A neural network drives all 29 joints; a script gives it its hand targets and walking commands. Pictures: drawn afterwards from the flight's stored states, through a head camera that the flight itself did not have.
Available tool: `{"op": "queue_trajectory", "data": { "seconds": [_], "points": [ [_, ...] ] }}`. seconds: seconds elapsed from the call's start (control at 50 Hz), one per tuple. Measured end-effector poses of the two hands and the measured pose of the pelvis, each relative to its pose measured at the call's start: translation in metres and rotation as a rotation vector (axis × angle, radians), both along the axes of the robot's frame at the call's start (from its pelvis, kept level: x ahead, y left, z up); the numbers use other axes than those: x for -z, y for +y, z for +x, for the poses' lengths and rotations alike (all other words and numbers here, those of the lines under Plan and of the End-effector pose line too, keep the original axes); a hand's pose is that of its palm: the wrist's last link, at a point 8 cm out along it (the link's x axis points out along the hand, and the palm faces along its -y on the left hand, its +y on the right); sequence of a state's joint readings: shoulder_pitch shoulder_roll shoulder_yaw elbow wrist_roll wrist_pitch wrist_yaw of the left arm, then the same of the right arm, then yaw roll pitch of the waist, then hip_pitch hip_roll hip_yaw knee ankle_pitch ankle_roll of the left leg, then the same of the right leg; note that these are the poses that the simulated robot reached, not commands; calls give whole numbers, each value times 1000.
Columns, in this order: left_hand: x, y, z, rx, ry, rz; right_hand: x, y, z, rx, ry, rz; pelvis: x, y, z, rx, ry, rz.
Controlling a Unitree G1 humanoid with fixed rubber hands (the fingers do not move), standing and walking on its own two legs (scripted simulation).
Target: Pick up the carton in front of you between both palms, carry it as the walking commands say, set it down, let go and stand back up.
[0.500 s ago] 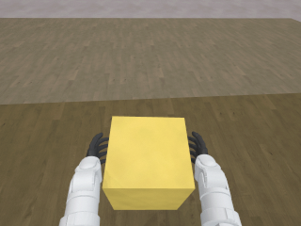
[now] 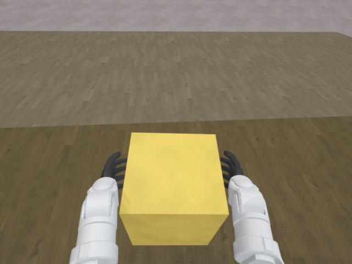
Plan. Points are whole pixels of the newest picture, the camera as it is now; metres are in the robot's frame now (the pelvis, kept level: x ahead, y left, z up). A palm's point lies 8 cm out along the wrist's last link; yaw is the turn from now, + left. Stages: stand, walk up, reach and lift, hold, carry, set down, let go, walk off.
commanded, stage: reach and lift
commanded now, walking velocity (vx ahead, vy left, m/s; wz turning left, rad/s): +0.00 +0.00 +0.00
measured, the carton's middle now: (172, 192) +0.31 +0.00 -0.04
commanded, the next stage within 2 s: hold in 0.60 s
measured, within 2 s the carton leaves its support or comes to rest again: neither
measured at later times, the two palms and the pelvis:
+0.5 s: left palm (108, 179) +0.31 +0.15 +0.04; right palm (235, 177) +0.31 -0.15 +0.04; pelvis +0.02 +0.00 +0.01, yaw +0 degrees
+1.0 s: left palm (106, 181) +0.29 +0.15 +0.05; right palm (239, 180) +0.29 -0.15 +0.05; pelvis +0.00 +0.00 +0.00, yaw +0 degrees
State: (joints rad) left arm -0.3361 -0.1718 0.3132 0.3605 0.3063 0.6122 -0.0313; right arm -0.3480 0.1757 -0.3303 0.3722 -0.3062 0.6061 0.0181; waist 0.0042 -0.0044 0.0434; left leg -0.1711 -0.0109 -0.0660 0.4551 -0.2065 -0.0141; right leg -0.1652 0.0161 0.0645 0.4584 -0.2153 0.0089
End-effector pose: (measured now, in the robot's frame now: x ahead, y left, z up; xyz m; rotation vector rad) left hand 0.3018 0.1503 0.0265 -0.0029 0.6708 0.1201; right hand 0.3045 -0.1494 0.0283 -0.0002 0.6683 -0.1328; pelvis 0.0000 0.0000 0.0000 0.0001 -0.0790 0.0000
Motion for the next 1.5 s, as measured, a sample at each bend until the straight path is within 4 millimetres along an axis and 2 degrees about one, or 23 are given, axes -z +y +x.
{"op": "queue_trajectory", "data": {
  "seconds": [0.46,0.62,0.78,0.94,1.1,1.5],
  "points": [
    [-10,0,5,25,6,32,-9,0,4,-22,6,-30,-6,2,18,3,-14,1],
    [-14,0,2,22,2,32,-13,0,3,-23,1,-28,-6,1,18,1,-23,1],
    [-28,-1,-5,22,-28,33,-28,-1,-5,-21,-28,-30,-7,0,16,-1,-43,0],
    [-25,-1,-12,18,0,25,-24,-1,-12,-14,-1,-21,-5,0,8,0,-63,0],
    [-27,0,-11,8,-12,13,-26,0,-11,-8,-12,-9,-4,1,3,-1,-65,0],
    [-27,0,-6,22,-7,28,-26,0,-7,-15,-8,-25,-6,2,11,1,-59,1]
  ]
}}
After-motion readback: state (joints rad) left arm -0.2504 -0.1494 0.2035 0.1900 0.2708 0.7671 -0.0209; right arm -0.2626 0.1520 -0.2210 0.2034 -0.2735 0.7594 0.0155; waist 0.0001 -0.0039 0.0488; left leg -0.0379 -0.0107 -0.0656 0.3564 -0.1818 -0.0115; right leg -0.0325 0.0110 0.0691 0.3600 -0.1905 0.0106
